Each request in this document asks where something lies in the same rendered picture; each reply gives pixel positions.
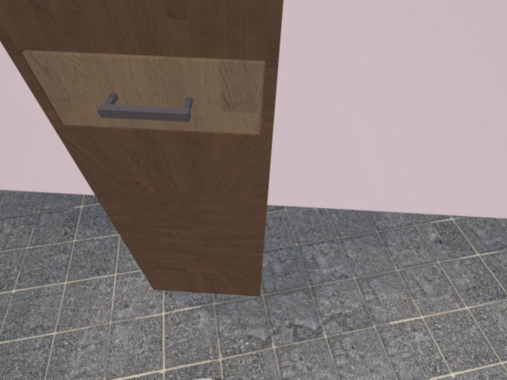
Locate handle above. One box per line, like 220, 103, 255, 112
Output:
97, 93, 193, 122

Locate cabinet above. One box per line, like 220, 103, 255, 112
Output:
0, 0, 284, 296

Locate drawer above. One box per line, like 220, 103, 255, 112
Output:
22, 50, 265, 135

